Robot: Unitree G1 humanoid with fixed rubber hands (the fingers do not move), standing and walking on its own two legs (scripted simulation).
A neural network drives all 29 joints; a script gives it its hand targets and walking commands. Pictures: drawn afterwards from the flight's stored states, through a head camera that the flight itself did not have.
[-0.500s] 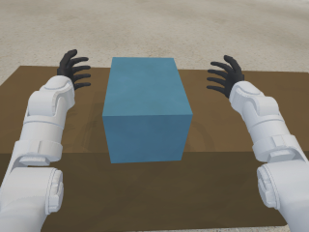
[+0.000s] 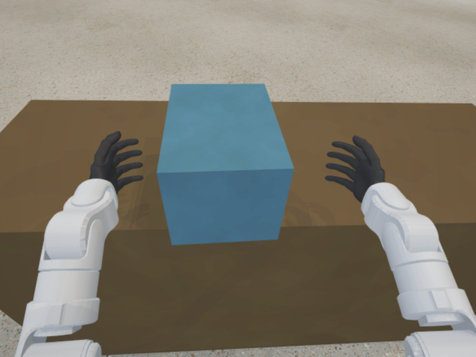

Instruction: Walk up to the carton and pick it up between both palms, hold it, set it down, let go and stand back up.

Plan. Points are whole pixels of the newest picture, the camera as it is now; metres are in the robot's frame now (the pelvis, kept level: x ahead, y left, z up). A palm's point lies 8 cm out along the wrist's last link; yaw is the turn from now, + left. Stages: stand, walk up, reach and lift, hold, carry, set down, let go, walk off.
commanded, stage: set down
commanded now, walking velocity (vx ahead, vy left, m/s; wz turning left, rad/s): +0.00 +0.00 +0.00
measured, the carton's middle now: (221, 157) +0.49 +0.03 +0.10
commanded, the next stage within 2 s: none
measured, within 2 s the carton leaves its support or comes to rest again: neither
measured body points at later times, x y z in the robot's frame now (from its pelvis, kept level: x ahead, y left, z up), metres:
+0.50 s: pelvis +0.02 +0.00 +0.00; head +0.02 +0.01 +0.45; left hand +0.29 +0.21 +0.11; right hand +0.29 -0.20 +0.11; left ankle +0.04 +0.12 -0.75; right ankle +0.04 -0.11 -0.75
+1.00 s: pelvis +0.04 -0.01 +0.00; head +0.05 +0.00 +0.45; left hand +0.26 +0.21 +0.06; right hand +0.26 -0.21 +0.06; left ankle +0.04 +0.12 -0.75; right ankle +0.04 -0.11 -0.75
